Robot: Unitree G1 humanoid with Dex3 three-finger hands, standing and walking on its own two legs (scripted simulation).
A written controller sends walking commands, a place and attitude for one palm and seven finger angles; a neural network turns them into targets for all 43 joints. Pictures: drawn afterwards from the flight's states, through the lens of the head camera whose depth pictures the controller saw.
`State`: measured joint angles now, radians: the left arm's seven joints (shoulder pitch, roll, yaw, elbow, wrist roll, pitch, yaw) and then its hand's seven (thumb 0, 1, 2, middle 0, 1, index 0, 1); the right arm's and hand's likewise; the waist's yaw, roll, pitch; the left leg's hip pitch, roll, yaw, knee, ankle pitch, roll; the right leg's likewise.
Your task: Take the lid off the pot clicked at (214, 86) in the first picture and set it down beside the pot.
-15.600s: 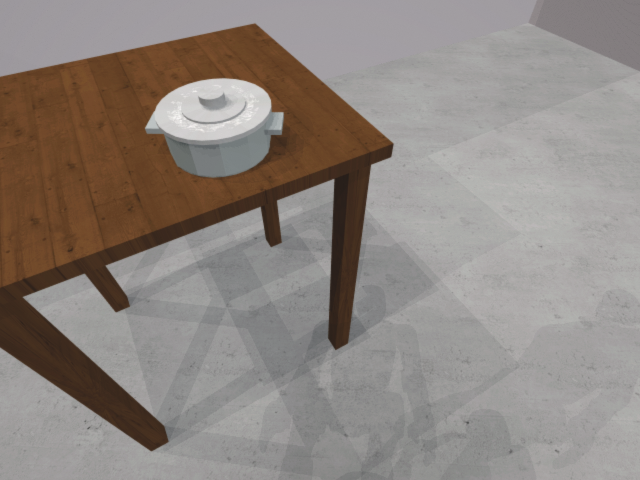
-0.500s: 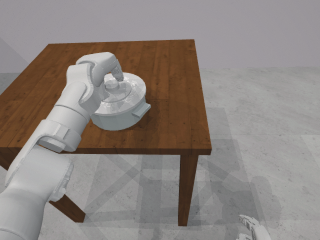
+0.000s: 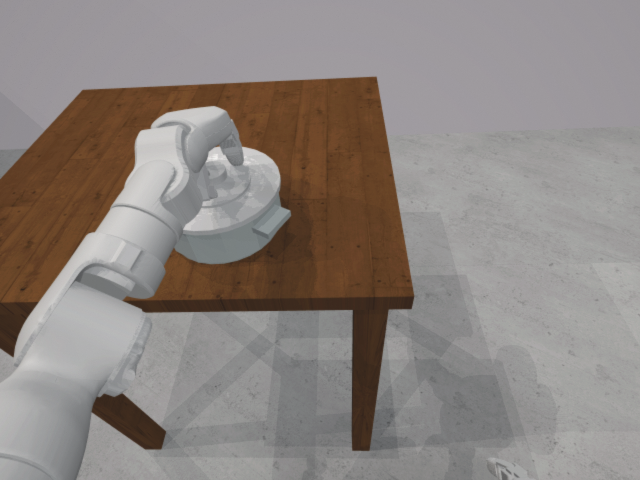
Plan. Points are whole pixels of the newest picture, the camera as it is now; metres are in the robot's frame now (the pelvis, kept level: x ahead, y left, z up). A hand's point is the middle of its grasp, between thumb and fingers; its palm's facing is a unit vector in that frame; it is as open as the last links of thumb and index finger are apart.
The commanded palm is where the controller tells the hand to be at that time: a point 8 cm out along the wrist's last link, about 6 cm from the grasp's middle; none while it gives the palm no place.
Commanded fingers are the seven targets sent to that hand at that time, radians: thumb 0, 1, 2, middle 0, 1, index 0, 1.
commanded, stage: close the fingers and squeeze the knob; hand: left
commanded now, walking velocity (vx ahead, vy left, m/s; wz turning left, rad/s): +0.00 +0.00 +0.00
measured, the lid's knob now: (211, 173) +0.48 +0.15 +0.15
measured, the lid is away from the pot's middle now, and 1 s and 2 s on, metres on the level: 0.00 0.00 0.00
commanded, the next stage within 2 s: lift the lid straight up in 1.52 s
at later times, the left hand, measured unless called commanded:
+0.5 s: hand (205, 174) +0.45 +0.15 +0.18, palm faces -0.29 -0.08 -0.95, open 8.0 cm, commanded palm +0.43 +0.16 +0.24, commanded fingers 0.00 0.22 0.98 -0.71 -0.93 -0.71 -0.93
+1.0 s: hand (204, 175) +0.44 +0.15 +0.18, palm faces -0.30 -0.08 -0.95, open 6.7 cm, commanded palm +0.42 +0.15 +0.24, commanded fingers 0.00 0.48 0.80 -0.78 -0.95 -0.81 -0.98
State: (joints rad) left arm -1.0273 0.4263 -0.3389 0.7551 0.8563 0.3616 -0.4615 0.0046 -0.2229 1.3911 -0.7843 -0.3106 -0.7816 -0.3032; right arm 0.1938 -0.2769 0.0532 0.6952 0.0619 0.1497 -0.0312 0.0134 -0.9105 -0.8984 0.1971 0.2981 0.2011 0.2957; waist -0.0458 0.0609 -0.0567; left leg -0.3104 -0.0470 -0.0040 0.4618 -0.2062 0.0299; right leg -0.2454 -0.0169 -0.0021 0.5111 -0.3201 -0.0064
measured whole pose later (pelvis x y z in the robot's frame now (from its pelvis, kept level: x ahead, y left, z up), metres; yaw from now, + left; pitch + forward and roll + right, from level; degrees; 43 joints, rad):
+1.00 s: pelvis +0.00 +0.00 +0.00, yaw +0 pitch +3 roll +1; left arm -1.00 0.43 -0.34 0.70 0.85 0.38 -0.47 0.00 0.32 0.77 -0.68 -0.90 -0.73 -0.93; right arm 0.15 -0.27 0.06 0.68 0.06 0.15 -0.03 0.01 -0.91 -0.90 0.20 0.30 0.20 0.30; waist -0.04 0.06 -0.06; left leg -0.32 -0.05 -0.01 0.47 -0.21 0.03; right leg -0.25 -0.02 0.00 0.51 -0.32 -0.01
